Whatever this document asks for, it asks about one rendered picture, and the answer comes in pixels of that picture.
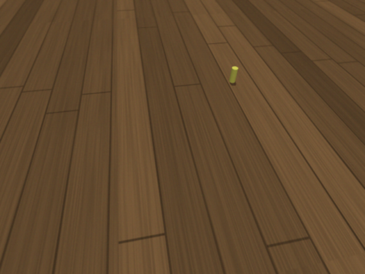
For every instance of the can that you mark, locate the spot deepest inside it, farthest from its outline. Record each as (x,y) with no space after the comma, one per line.
(233,74)

